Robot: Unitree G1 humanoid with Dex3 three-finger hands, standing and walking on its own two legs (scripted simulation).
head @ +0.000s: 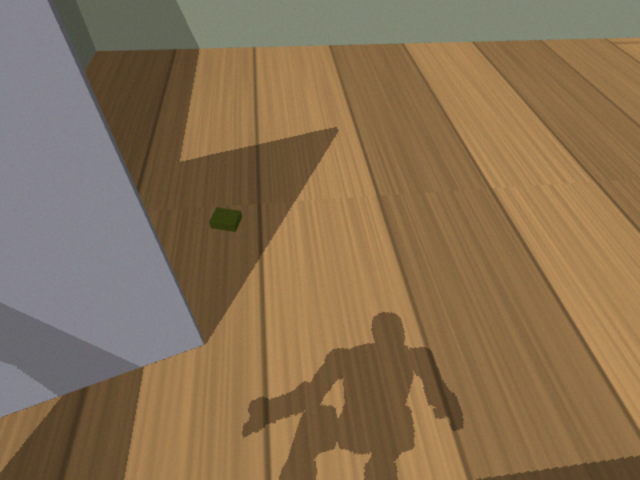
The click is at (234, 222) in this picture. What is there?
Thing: flat box
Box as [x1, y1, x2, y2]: [209, 207, 241, 231]
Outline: 216,207 209,221 210,226 213,228 235,231 241,218 240,211
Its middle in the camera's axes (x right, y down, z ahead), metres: -0.40 -0.07 +1.67
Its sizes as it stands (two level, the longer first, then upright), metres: 0.112 0.089 0.041
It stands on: the floor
